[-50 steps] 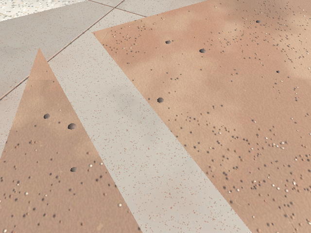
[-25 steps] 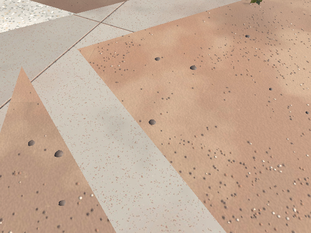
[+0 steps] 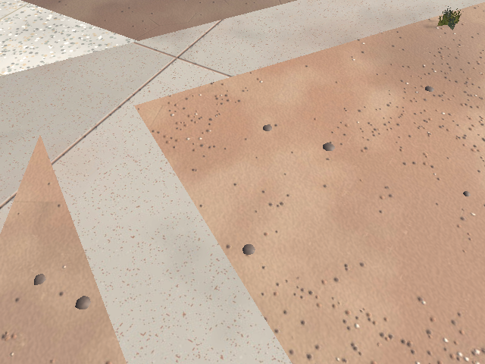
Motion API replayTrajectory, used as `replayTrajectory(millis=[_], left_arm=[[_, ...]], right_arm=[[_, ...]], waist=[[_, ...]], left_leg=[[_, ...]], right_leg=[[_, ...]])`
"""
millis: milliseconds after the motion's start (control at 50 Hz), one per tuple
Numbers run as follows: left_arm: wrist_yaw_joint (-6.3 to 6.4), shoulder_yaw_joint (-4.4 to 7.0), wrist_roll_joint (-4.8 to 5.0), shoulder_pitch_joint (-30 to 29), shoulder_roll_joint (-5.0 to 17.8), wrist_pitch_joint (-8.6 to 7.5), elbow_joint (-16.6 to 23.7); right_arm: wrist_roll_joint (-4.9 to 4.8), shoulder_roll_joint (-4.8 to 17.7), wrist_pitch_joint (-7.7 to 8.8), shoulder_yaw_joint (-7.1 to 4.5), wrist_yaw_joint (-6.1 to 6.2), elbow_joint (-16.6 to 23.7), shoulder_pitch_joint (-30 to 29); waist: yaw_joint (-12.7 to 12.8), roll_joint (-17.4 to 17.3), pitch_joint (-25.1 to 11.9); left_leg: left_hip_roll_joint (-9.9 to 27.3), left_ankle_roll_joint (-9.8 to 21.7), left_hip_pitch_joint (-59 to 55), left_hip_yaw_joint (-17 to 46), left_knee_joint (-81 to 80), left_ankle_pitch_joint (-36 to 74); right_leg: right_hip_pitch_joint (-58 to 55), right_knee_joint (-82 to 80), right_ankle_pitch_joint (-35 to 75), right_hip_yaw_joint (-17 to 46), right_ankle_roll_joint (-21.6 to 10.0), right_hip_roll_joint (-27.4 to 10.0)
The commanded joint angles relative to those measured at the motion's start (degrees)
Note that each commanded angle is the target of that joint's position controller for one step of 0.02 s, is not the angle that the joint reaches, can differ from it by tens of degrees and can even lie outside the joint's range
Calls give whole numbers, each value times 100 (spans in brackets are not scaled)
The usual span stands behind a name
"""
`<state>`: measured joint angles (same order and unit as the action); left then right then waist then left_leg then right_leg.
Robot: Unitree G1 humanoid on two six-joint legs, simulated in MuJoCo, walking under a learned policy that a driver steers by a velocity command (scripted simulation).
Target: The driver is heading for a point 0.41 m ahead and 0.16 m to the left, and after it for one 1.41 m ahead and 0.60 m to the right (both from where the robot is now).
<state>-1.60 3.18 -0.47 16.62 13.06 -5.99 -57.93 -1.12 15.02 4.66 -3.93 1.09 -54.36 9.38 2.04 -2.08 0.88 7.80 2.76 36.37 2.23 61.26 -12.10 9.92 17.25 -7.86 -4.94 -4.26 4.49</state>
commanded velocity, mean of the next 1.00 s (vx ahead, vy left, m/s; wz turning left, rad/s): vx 0.50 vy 0.00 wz -0.07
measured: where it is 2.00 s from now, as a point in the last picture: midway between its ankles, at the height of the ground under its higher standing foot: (265, 224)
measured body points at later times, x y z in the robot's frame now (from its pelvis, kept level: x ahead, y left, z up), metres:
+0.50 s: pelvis +0.30 +0.09 -0.01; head +0.32 +0.11 +0.44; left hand +0.32 +0.37 -0.15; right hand +0.44 -0.15 -0.13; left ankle +0.32 +0.17 -0.74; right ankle +0.26 -0.08 -0.64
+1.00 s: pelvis +0.60 +0.07 -0.02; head +0.64 +0.06 +0.43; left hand +0.76 +0.33 -0.13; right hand +0.67 -0.21 -0.14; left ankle +0.47 +0.21 -0.63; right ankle +0.66 +0.00 -0.74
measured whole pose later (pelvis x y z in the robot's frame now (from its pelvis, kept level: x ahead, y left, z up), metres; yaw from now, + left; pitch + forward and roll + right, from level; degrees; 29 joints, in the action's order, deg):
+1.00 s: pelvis +0.60 +0.07 -0.02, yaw -6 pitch +2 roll +0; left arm -2.1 4.9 1.0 10.0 16.0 -4.0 -45.8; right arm -1.0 14.8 6.6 -3.0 0.2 -50.1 12.4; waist 0.6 0.3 2.9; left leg 1.1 1.0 19.5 1.1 71.7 -24.1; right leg 23.3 31.3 -8.9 -2.0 -6.7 5.7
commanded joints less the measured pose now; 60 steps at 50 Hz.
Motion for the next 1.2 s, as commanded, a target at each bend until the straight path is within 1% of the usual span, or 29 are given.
replayTrajectory(millis=[20, 120, 240, 280, 320, 340, 360, 380, 400, 420, 440, 460, 480, 540, 660, 760, 820, 860, 880, 900, 920, 940, 960, 980, 1000, 1020, 1060, 1140, 1200], left_arm=[[140, 148, -13, -227, 851, -98, 344], [232, 133, 18, 184, 875, -80, 239], [253, 183, 58, 564, 967, 114, 109], [291, 229, 84, 367, 1136, 188, 216], [355, 249, 79, 179, 1247, 291, 351], [358, 179, 57, 301, 1128, 268, 387], [198, -105, -52, 993, 311, 99, 509], [110, -85, 149, 811, 516, -141, 399], [78, 78, 415, 11, 997, -243, 608], [106, 73, 427, -340, 979, -264, 706], [169, 116, 295, -533, 925, -191, 646], [194, 157, 279, -235, 853, -83, 605], [197, 152, 256, 15, 744, 33, 514], [237, 165, 246, -53, 571, 228, 532], [117, 119, 158, -961, 395, 150, 875], [-71, 32, 156, -1692, 308, 141, 1303], [-206, 108, 175, -1579, 495, 152, 1507], [-217, 295, 196, -669, 873, 194, 1406], [-149, 473, 197, 253, 1220, 206, 1223], [-9, 588, 185, 817, 1718, 270, 1123], [-44, 587, 163, 682, 1914, 201, 1272], [-29, 461, 122, 787, 1415, 196, 1275], [-5, 393, 139, 479, 1119, 161, 1315], [-20, 343, 160, 50, 991, 130, 1425], [-12, 287, 146, -271, 821, 128, 1527], [15, 267, 80, -397, 829, 127, 1613], [70, 284, 114, -433, 913, 124, 1668], [211, 371, 169, -134, 1196, 174, 1694], [233, 378, 181, 137, 1186, 259, 1666]], right_arm=[[49, 304, -52, -91, -10, 192, 156], [-5, 162, -5, -25, -151, 475, -699], [-27, 115, 10, 65, -388, 978, -1440], [-25, 279, 13, 2, -463, 1083, -1257], [-34, 688, -4, -231, -476, 874, -57], [-25, 1069, -24, -416, -389, 620, 961], [5, 1676, -43, -536, -309, 436, 1667], [27, 1297, -50, -388, -274, 448, 1898], [80, 995, -32, -289, -247, 483, 1537], [78, 797, -3, -223, -233, 602, 968], [109, 490, 23, -122, -257, 656, 476], [180, 425, 71, -101, -256, 660, 288], [192, 349, 109, -94, -275, 635, 197], [206, 469, 215, -129, -230, 491, 272], [198, 606, 221, -130, -48, 392, 483], [118, 704, 56, -167, 24, 174, 974], [83, 910, -104, -221, 99, 269, 787], [88, 1080, -200, -252, 157, 363, 626], [60, 1095, -203, -236, 169, 435, 483], [222, 713, -112, -106, 132, 569, 701], [177, 81, 127, 110, -15, 828, 1156], [-54, 662, 364, -11, -125, 916, 435], [-178, 767, 465, -27, -171, 1047, 58], [-77, 700, 487, -28, -131, 1015, -19], [82, 758, 434, -91, -83, 987, -33], [117, 765, 352, -118, -79, 1023, 90], [162, 655, 224, -119, -58, 1080, 201], [219, 393, 148, -24, -29, 1391, -616], [144, 369, 185, 4, -78, 1586, -1131]], waist=[[-249, 412, 171], [59, 418, 287], [263, 412, 513], [42, 634, 279], [-645, 782, -488], [-1066, 485, -1074], [-749, -929, -1921], [-905, -705, -2591], [-1009, -441, -1777], [-830, -68, -1176], [-600, 366, -650], [-322, -86, -520], [-188, -186, -429], [-87, -95, -84], [-365, -65, 157], [-615, 21, 423], [-336, -221, 161], [222, -430, -432], [740, -240, -895], [671, 856, -1469], [143, 1812, -2209], [541, 1009, -2091], [476, 702, -1300], [167, 11, -805], [-39, -133, -519], [-223, 108, -455], [-369, 200, -337], [-116, 427, -167], [150, 664, -167]], left_leg=[[235, -130, 482, 216, -699, 940], [-90, -76, 379, -19, -2040, 2042], [-309, 135, 759, -314, -2742, 1256], [-598, 316, 168, -665, -2779, 621], [-1105, 595, -1532, -976, -2945, 481], [-762, 898, -3441, -203, -3069, 710], [975, 1962, -5952, 2835, -3268, 90], [1541, 2163, -6347, 4441, -4238, -119], [1305, 1720, -5765, 3312, -4272, 206], [1111, 1450, -4754, 2337, -4334, 722], [776, 1147, -3804, 1585, -4557, 1081], [727, 1141, -3183, 1177, -4761, 1294], [606, 1103, -2819, 894, -4937, 1386], [440, 1004, -2464, 140, -5252, 1774], [262, 630, -2859, -824, -5482, 1932], [671, 563, -4142, -1068, -5138, 2667], [808, 419, -4554, -1289, -4289, 4928], [735, 266, -4406, -1381, -2864, 6233], [481, 66, -3686, -1477, -1513, 5538], [-3, -150, -2107, -1447, 349, 2046], [-1302, -410, 187, -304, 2144, -2211], [-933, -206, 879, 532, 2337, -1949], [-650, -68, 1156, 443, 1964, -1431], [-388, -65, 849, 374, 1392, -1059], [-244, -131, 451, 303, 943, -852], [-172, -218, 57, 329, 793, -798], [-94, -415, -121, 224, 156, -720], [-372, -652, -352, -31, -1654, 749], [-727, -637, -761, -105, -2749, 1669]], right_leg=[[100, -1286, 174, 1257, -900, -1743], [-326, -1321, 595, 377, -582, -1599], [-1677, -727, 1535, -72, -456, -2009], [-1825, -69, 3403, -269, -329, -2056], [-1594, 1647, 5107, -564, -100, -1882], [-354, 3077, 4138, -557, 79, -1725], [2326, 5462, -171, -446, 439, -715], [3051, 6350, -2522, 749, 336, -311], [3555, 6574, -2197, 974, 185, -679], [3483, 6193, -1638, 905, 123, -996], [3183, 5708, -1228, 841, 108, -1232], [2721, 5450, -954, 941, 153, -1375], [2401, 5305, -842, 988, 196, -1450], [2656, 4818, -316, 1020, 298, -1403], [2857, 2605, 1591, 740, 288, -1105], [3370, 1822, 1221, 405, 91, -935], [2858, 1776, 319, -36, -173, -562], [1537, 1804, -149, -247, -444, -149], [60, 1328, 245, 21, -690, -89], [-1612, 1397, 475, 1813, -1062, -1240], [-3344, 421, -371, 5315, -2371, -2461], [-3429, 64, -628, 4981, -1990, -2250], [-2737, 47, -380, 4033, -1698, -2060], [-1746, -13, 221, 3407, -1498, -1817], [-992, -138, 792, 2943, -1408, -1628], [-459, -249, 1202, 2810, -1475, -1559], [54, -372, 1550, 2444, -1434, -1400], [617, -367, 1561, 1805, -1084, -912], [636, -130, 1284, 1825, -821, -780]])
